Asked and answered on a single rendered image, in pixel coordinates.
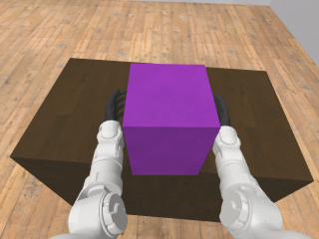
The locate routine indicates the right robot hand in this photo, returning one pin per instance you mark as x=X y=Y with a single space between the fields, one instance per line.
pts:
x=222 y=110

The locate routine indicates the left robot upper arm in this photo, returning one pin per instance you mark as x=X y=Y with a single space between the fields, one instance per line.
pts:
x=101 y=216

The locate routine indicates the carton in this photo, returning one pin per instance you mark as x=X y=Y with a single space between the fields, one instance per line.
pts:
x=170 y=120

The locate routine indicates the right robot forearm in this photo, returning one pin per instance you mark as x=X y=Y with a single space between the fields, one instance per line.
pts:
x=231 y=166

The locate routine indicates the right robot upper arm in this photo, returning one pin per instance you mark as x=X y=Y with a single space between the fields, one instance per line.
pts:
x=248 y=216

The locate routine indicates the left robot forearm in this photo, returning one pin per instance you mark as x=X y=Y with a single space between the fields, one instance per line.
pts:
x=107 y=163

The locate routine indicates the left robot hand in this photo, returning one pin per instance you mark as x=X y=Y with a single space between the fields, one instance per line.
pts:
x=112 y=107

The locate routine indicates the pedestal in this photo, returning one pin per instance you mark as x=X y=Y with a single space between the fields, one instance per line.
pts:
x=59 y=144

